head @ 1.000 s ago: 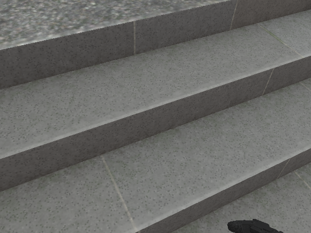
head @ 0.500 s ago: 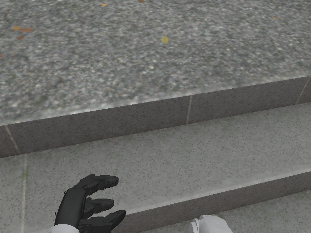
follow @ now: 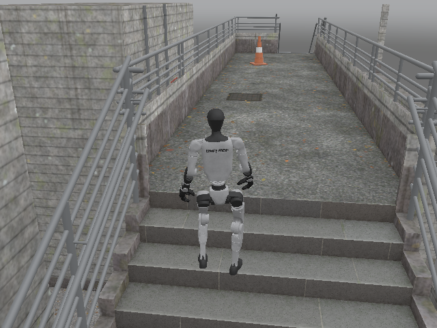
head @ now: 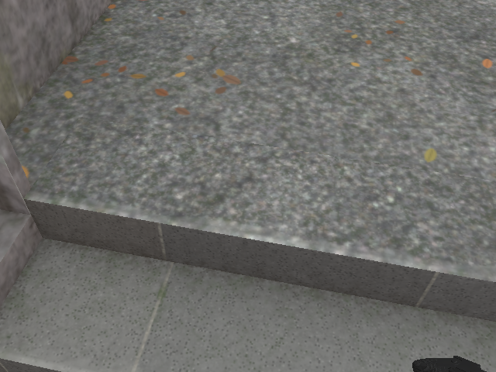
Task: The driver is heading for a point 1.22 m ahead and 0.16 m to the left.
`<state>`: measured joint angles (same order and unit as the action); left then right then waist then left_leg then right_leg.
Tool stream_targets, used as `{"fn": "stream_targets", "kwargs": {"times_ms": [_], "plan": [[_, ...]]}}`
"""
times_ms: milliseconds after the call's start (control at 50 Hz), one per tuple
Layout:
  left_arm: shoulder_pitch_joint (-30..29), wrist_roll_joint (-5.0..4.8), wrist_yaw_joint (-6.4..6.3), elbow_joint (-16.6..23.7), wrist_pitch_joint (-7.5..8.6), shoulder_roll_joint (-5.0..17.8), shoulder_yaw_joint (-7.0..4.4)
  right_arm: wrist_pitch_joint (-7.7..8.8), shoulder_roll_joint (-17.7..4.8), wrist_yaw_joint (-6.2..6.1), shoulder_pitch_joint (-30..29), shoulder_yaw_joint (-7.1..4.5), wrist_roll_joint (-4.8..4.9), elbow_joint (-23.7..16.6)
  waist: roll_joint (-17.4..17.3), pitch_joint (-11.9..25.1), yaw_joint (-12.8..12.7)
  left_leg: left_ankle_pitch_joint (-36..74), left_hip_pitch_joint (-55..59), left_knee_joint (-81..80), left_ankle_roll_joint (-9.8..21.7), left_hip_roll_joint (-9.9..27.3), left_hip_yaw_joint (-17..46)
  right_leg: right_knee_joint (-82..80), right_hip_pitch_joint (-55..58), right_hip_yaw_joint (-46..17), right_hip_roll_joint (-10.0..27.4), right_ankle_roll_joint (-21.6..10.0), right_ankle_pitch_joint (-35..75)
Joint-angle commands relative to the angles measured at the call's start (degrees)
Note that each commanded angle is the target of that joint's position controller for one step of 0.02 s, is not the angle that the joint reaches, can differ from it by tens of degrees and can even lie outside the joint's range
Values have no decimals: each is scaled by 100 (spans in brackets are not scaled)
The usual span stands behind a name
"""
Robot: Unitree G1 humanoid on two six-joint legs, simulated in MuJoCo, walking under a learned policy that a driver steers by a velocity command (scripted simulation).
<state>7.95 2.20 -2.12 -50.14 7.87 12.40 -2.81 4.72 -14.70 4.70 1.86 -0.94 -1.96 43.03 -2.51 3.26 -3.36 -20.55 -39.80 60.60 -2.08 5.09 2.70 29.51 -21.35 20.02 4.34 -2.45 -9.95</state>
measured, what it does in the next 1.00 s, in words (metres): walks ahead, turning left: left foot, then right foot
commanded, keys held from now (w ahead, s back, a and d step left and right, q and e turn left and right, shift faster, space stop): q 0.32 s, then w+q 0.14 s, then w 0.54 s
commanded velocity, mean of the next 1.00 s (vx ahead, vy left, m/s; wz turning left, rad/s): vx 0.23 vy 0.00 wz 0.40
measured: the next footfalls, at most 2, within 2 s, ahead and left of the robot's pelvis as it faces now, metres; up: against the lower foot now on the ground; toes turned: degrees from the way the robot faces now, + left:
left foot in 0.06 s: +0.11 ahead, +0.12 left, +0.00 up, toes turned +3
right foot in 0.50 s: +0.13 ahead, -0.12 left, +0.00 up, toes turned +17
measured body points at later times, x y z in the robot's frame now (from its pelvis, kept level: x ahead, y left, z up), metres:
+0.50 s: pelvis +0.08 -0.01 +0.00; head +0.10 +0.00 +0.45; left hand +0.18 +0.28 -0.10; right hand +0.29 -0.21 -0.09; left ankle +0.07 +0.11 -0.72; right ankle +0.09 -0.13 -0.72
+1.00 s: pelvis +0.31 +0.09 -0.01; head +0.33 +0.10 +0.44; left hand +0.07 +0.12 -0.13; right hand +0.65 +0.14 -0.01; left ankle +0.45 +0.26 -0.56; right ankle +0.09 -0.13 -0.72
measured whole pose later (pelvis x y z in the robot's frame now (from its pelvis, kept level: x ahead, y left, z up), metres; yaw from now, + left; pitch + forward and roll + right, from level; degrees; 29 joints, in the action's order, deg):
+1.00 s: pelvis +0.31 +0.09 -0.01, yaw +22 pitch +9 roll +3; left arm 42.5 5.0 5.6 -68.4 5.2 1.5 3.3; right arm -1.5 -2.6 5.6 -13.5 5.9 -1.1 33.4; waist 4.2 8.1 -6.3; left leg -20.0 -71.5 80.8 11.9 2.5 -8.7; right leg 6.1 13.3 4.2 6.3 -0.2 -24.6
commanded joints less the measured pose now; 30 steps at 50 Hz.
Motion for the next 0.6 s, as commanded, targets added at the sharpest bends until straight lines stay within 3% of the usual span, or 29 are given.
{"fn": "stream_targets", "kwargs": {"times_ms": [20,40,60,80,100,120,140,160,180,200,220,240,300,320,340,360,400,440,480,500,520,540,560,580,600], "plan": [[-1267,19,33,737,245,1004,-226,107,-413,66,285,-212,21,-167,802,-5,503,728,1549,-1316,213,-111,-279,-1269,-53,-1170,1411,-618,-1421],[-1515,-20,35,815,233,901,-183,142,-575,60,630,-313,30,-82,572,49,680,1028,1865,-2050,419,-146,-257,-954,2,-1144,1472,-622,-1561],[-1389,-65,45,741,105,671,-96,151,-831,27,1013,-469,18,146,92,154,682,1131,2197,-3504,485,-417,-424,-113,217,-925,1096,-521,-2057],[-888,-30,60,554,17,389,-27,179,-1003,-70,1076,-605,-84,242,-183,60,465,1221,2594,-4043,632,-462,-149,964,87,-772,830,-224,-1995],[-1113,-24,36,1167,91,221,36,286,-1795,-378,958,-827,149,3,-1819,256,501,743,3396,-4059,1764,432,1916,1754,-1790,-952,233,294,-2141],[-1470,-84,-64,1285,144,260,81,393,-1583,-482,1046,-809,251,-24,-955,285,835,-212,3555,-4391,2263,796,3105,2498,-2332,-1783,-16,573,-2070],[-1516,-146,-95,1233,93,262,102,456,-1393,-510,675,-754,138,-26,-523,211,677,-158,3459,-4322,2118,813,2906,3519,-2702,-2274,-39,643,-1787],[-1325,-210,-155,1191,30,547,0,454,-1182,-494,363,-682,71,-237,-262,443,537,242,3332,-4212,2126,890,2915,4386,-2800,-2706,-115,739,-1643],[-1196,-167,-212,1123,15,779,-86,401,-950,-502,236,-566,91,-357,-217,484,456,643,3059,-4135,2069,890,2774,4929,-2850,-2877,-151,692,-1473],[-1043,-69,-197,1153,-12,871,-117,337,-773,-500,73,-494,103,-492,82,437,306,864,2645,-4117,1973,803,2639,5182,-2727,-2915,-180,625,-1249],[-879,-60,-164,1186,-31,885,-140,269,-673,-503,47,-450,79,-609,170,481,201,946,2398,-4089,1905,690,2537,5245,-2583,-2903,-231,630,-1059],[-891,-39,-152,1317,-70,779,-108,183,-552,-538,287,-417,15,-619,327,584,265,798,2434,-3990,1948,635,2638,5261,-2684,-2983,-302,725,-883],[-663,26,-124,1432,-146,750,-79,168,-469,-527,527,-370,42,-882,30,667,320,930,2624,-3863,1982,495,2582,5263,-2904,-2942,-353,950,-840],[-512,33,-84,1362,-165,831,-97,234,-449,-509,398,-327,124,-1000,-129,573,263,1148,2450,-3838,1852,376,2220,5014,-2614,-2685,-314,971,-788],[-399,76,-19,1355,-193,791,-86,256,-436,-527,503,-294,164,-1038,-42,604,264,752,2229,-3923,1725,233,2107,4404,-2252,-2500,-268,998,-735],[-353,103,53,1376,-212,682,-61,263,-523,-555,625,-297,196,-1027,-29,500,274,300,2010,-4044,1617,105,2087,3696,-1857,-2307,-267,1022,-858],[-246,97,172,1486,-224,514,23,254,-732,-515,761,-368,155,-1041,-193,394,355,-303,1733,-4099,1671,87,2305,2597,-1099,-2131,-354,1035,-1503],[26,74,254,1542,-221,461,65,282,-748,-405,563,-405,132,-1122,-373,460,335,-441,1799,-3753,1763,32,2363,1528,-471,-2093,-408,884,-1691],[754,22,294,1357,-173,474,48,192,-686,-286,380,-428,217,-1125,-110,491,16,-875,1650,-3264,1929,-83,2441,88,530,-1730,-541,566,-1040],[1157,37,265,1205,-118,555,4,140,-413,-253,644,-388,220,-1014,49,534,-68,-966,973,-2624,1683,-268,2361,-214,1546,-2093,-230,282,-888],[1688,-1,194,1080,-17,816,-56,149,78,-212,664,-257,188,-980,606,490,-209,-663,-192,-909,984,-863,1644,-521,2303,-3600,726,-799,-1305],[1362,49,242,1129,17,1339,-141,179,428,-172,591,-152,-209,-1193,1965,140,-117,-1316,-2688,273,430,-1546,1253,-1466,3084,-6848,1780,-2484,-2151],[1189,162,234,1091,-41,991,-83,208,55,-244,93,-209,-163,-1020,641,-88,-371,-131,-3369,1552,455,-1316,1509,-1542,3089,-6506,1766,-2334,-2415],[907,72,309,1010,-105,832,-20,207,-54,-355,147,-234,-51,-873,547,-147,-177,435,-3220,2082,435,-1132,1234,-1460,2545,-5709,1634,-1984,-1997],[922,114,353,870,-180,452,132,123,-117,-438,96,-240,24,-843,362,6,-64,757,-3014,2424,422,-1000,1032,-1360,2175,-5075,1447,-1783,-1548]]}}
Keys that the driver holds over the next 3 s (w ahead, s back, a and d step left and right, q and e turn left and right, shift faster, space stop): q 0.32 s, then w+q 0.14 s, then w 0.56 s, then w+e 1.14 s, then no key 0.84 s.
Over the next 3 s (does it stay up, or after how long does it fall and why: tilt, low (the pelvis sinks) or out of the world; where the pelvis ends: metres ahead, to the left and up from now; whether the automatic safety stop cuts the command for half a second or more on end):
stays up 1.19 0.27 0.34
